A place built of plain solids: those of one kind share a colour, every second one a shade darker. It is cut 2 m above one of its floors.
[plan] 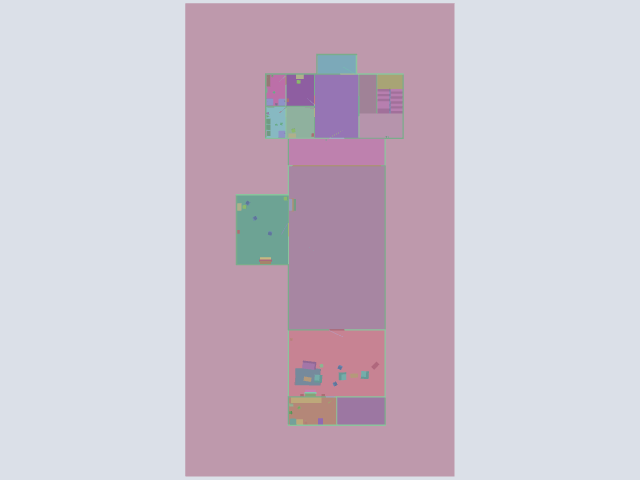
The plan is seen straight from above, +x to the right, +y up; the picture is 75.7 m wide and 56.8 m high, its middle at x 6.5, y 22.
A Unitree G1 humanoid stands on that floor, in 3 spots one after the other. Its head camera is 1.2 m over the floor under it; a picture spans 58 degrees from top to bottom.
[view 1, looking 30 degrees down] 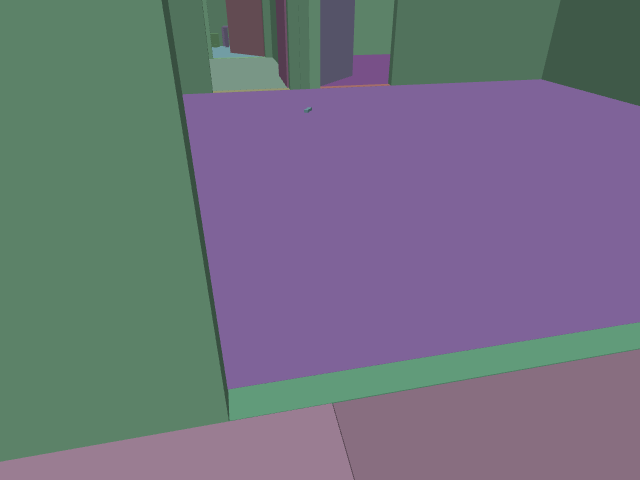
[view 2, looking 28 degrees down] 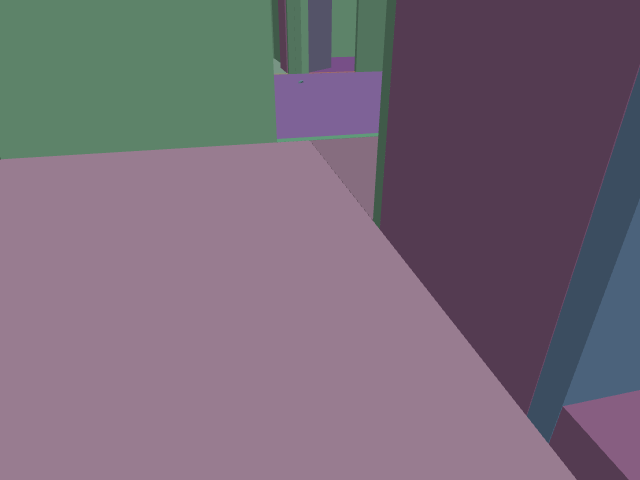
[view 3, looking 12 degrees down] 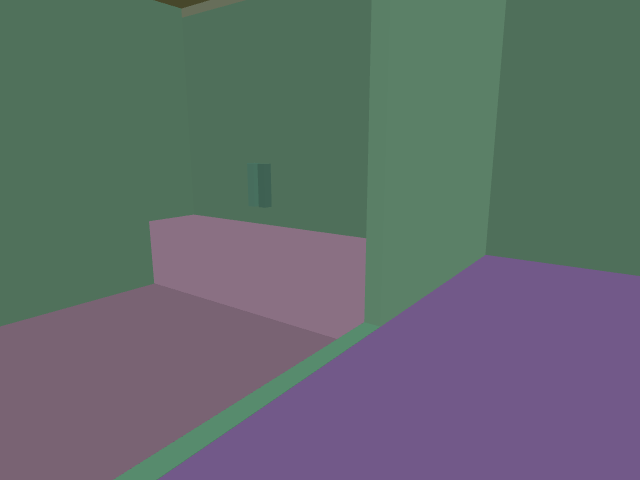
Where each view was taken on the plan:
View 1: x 12.12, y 36.73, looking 168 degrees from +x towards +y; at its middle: floor_vestibule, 2.40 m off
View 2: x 15.54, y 36.07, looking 167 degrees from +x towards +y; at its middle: floor_stair_hall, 2.56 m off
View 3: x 9.74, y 39.12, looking -54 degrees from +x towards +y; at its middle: floor_stair_hall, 5.77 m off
